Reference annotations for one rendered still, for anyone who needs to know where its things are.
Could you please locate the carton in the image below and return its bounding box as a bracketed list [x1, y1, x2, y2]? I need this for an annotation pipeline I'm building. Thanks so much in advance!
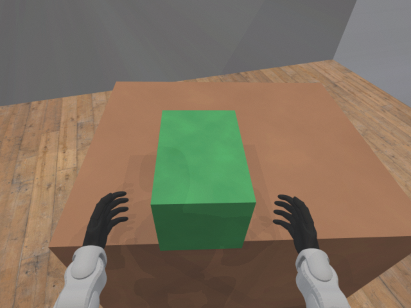
[151, 110, 256, 251]

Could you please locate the right robot forearm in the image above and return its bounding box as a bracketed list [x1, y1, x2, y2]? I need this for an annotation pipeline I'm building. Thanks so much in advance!
[295, 248, 351, 308]

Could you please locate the robot left hand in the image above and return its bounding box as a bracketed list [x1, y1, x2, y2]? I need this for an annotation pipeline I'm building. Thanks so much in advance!
[82, 191, 128, 249]

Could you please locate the robot right hand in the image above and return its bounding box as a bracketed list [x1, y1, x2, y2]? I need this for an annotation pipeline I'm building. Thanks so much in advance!
[273, 194, 319, 254]

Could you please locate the left robot forearm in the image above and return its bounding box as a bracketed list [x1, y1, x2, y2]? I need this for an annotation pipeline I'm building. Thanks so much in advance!
[53, 245, 107, 308]

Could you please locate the pedestal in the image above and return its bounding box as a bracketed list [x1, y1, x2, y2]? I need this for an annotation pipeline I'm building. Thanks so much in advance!
[48, 81, 411, 308]

